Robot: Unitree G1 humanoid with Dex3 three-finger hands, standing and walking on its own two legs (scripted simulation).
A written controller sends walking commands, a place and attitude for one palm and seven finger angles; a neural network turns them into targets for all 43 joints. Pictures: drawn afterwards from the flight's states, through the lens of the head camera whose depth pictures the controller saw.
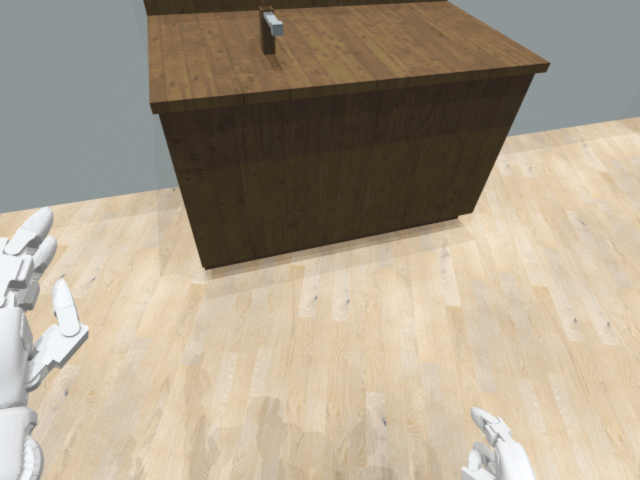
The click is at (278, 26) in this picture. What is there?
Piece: tap's lever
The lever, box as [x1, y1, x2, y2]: [271, 21, 282, 35]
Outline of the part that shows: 271,21 271,33 273,35 282,35 282,23 280,21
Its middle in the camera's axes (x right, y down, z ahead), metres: -0.12 -0.55 +1.01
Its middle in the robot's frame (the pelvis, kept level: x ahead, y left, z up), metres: +1.13 +0.20 +0.11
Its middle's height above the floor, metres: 0.89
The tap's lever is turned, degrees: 0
